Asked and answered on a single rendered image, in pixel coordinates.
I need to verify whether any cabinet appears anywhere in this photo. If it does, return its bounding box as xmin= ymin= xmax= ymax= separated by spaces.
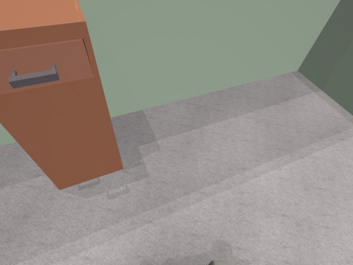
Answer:
xmin=0 ymin=0 xmax=124 ymax=190

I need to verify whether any handle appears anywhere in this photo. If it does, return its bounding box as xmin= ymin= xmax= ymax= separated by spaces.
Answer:
xmin=9 ymin=63 xmax=59 ymax=88

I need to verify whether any drawer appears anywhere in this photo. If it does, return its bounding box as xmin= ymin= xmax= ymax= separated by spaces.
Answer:
xmin=0 ymin=39 xmax=92 ymax=93

